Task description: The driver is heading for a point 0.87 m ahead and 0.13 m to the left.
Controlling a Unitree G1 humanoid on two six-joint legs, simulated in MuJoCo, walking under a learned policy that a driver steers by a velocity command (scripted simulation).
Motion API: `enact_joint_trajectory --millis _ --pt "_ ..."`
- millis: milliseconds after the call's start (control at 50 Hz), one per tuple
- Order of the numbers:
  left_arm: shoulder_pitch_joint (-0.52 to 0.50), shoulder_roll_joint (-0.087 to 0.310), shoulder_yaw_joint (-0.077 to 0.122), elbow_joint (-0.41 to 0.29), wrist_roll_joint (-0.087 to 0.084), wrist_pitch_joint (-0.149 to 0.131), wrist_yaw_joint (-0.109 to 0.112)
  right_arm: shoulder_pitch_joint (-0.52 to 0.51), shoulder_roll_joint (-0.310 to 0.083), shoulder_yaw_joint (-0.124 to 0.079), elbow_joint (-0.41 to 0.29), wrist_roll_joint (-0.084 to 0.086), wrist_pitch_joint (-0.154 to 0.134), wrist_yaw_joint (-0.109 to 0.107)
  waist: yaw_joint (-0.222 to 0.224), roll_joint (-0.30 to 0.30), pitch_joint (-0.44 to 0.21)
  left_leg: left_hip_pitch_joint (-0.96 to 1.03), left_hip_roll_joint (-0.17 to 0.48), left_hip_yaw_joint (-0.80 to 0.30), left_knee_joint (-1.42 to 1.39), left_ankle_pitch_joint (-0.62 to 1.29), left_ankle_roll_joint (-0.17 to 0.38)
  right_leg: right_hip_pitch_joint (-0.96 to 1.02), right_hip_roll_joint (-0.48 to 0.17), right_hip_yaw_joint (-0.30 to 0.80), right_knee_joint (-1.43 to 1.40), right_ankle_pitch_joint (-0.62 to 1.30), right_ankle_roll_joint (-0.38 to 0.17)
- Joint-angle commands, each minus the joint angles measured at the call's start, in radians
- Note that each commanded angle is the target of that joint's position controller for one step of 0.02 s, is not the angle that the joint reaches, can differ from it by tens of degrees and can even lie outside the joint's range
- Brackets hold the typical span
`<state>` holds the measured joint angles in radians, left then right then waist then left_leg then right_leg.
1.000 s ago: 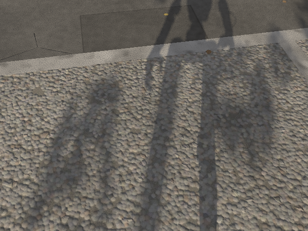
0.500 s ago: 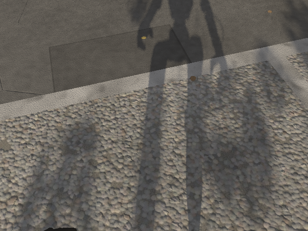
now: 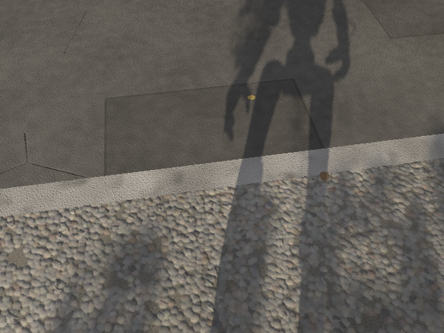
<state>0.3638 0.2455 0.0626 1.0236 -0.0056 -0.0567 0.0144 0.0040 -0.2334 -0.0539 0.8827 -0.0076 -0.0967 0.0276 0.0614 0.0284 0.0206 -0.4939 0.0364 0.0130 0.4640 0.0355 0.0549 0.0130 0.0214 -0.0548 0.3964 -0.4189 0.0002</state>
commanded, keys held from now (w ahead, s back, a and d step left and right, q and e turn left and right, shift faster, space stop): no key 1.00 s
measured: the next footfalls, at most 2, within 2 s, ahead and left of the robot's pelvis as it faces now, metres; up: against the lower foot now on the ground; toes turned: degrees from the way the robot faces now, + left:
right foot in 0.32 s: +0.14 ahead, -0.13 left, +0.00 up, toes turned -1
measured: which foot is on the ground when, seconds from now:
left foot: down 0.00-1.00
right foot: down 0.00-0.00, up 0.02-0.30, down 0.32-1.00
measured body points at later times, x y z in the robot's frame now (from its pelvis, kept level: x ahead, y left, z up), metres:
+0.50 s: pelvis +0.10 +0.00 +0.01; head +0.11 -0.01 +0.46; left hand +0.14 +0.26 -0.13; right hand +0.19 -0.24 -0.13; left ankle +0.14 +0.11 -0.73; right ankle +0.10 -0.13 -0.73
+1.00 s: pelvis +0.13 +0.00 +0.01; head +0.14 +0.00 +0.46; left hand +0.17 +0.25 -0.14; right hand +0.20 -0.26 -0.14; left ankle +0.15 +0.11 -0.73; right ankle +0.10 -0.13 -0.73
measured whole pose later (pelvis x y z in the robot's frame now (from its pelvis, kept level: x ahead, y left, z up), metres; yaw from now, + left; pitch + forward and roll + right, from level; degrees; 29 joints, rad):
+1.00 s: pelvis +0.13 +0.00 +0.01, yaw +0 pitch -1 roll +0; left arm 0.21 0.20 0.04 1.09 0.00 0.00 0.04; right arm 0.13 -0.22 -0.04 1.09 0.00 0.01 -0.03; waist 0.00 0.00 0.04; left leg -0.24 0.01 0.04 0.50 -0.24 0.01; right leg -0.16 -0.03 -0.02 0.49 -0.31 0.02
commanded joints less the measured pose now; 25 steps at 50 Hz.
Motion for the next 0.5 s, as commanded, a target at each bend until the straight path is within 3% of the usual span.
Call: enact_joint_trajectory --millis 20,40,60,80,100,120,180,240,280,320,340,360,400,500 --pt "0.157 -0.002 -0.022 -0.031 0.024 -0.013 -0.004 0.315 -0.254 -0.058 0.047 -0.025 0.004 -0.014 -0.084 0.223 -0.386 0.839 0.372 -0.392 0.085 0.811 0.276 -0.471 0.024 0.023 0.700 -0.122 0.025" --pt "0.176 0.043 -0.014 -0.004 -0.004 -0.017 -0.009 0.346 -0.184 -0.040 0.053 -0.001 0.014 -0.007 -0.113 0.186 -0.490 0.828 0.384 -0.500 0.023 0.633 0.314 -0.511 0.028 0.167 0.835 -0.308 0.034" --pt "0.074 0.113 0.005 -0.029 -0.027 -0.014 -0.007 0.273 -0.165 -0.033 0.040 0.010 0.019 -0.006 -0.115 0.124 -0.367 0.700 0.332 -0.412 -0.026 0.465 0.270 -0.572 -0.014 0.166 0.871 -0.272 0.031" --pt "-0.011 0.117 0.007 -0.051 -0.027 -0.002 0.005 0.177 -0.136 -0.022 0.022 0.007 0.022 -0.011 -0.096 0.059 -0.255 0.560 0.285 -0.335 -0.067 0.331 0.225 -0.591 -0.056 0.131 0.829 -0.202 0.034" --pt "-0.050 0.113 0.012 -0.056 -0.014 0.014 0.017 0.110 -0.104 -0.009 0.011 -0.003 0.022 -0.016 -0.074 0.030 -0.181 0.417 0.260 -0.288 -0.110 0.247 0.206 -0.560 -0.089 0.125 0.770 -0.146 0.040" --pt "-0.044 0.102 0.015 -0.057 -0.004 0.032 0.026 0.071 -0.091 -0.004 0.012 -0.012 0.023 -0.019 -0.041 0.053 -0.154 0.297 0.235 -0.253 -0.148 0.178 0.186 -0.473 -0.117 0.130 0.694 -0.098 0.041" --pt "-0.015 0.044 0.004 -0.042 0.002 0.058 0.039 0.036 -0.100 -0.006 0.021 -0.030 0.032 -0.025 -0.008 0.102 -0.137 0.154 0.178 -0.160 -0.197 0.103 0.175 -0.313 -0.100 0.087 0.459 -0.054 0.039" --pt "-0.031 0.053 0.003 -0.033 0.008 0.072 0.036 0.042 -0.119 -0.008 0.032 -0.014 0.045 -0.036 -0.009 0.092 -0.160 0.132 0.173 -0.150 -0.226 -0.121 0.161 -0.209 -0.088 0.065 0.294 0.127 0.028" --pt "-0.045 0.053 0.004 -0.024 0.020 0.079 0.029 0.030 -0.111 -0.003 0.037 0.001 0.058 -0.040 0.003 0.078 -0.118 0.066 0.140 -0.137 -0.244 -0.418 0.112 -0.128 -0.070 0.040 0.174 0.237 0.007" --pt "-0.081 0.078 0.005 -0.039 0.037 0.081 0.028 0.075 -0.083 0.007 0.063 0.001 0.065 -0.040 -0.012 0.040 -0.035 0.031 0.093 -0.128 -0.240 -0.606 0.028 -0.135 -0.114 0.089 0.053 0.231 -0.028" --pt "-0.104 0.135 0.014 -0.045 0.027 0.078 0.033 0.107 -0.091 0.002 0.065 -0.002 0.068 -0.042 -0.054 -0.031 0.010 0.048 0.045 -0.091 -0.211 -0.578 -0.003 -0.205 -0.138 0.107 0.027 0.134 -0.050" --pt "-0.116 0.141 0.019 -0.030 0.016 0.071 0.031 0.115 -0.093 0.000 0.066 -0.002 0.074 -0.049 -0.067 -0.109 0.037 0.141 0.003 -0.036 -0.168 -0.493 -0.021 -0.335 -0.121 0.109 -0.006 -0.020 -0.056" --pt "-0.146 0.081 0.006 -0.022 0.022 0.049 0.027 0.124 -0.084 0.001 0.074 -0.003 0.078 -0.057 -0.078 -0.146 0.032 0.260 0.000 -0.021 -0.097 -0.360 -0.015 -0.407 -0.118 0.112 -0.059 -0.022 -0.024" --pt "-0.131 0.078 0.003 -0.001 0.010 0.024 0.023 0.141 -0.077 0.001 0.103 -0.002 0.077 -0.052 -0.068 -0.082 -0.022 0.290 0.004 -0.010 -0.054 -0.179 0.001 -0.306 -0.103 0.094 -0.008 0.204 -0.008"
Keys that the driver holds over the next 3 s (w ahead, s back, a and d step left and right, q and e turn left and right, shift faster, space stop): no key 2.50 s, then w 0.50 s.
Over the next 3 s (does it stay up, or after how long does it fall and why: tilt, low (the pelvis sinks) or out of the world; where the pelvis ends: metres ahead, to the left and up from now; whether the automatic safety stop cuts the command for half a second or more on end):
stays up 0.25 -0.04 0.02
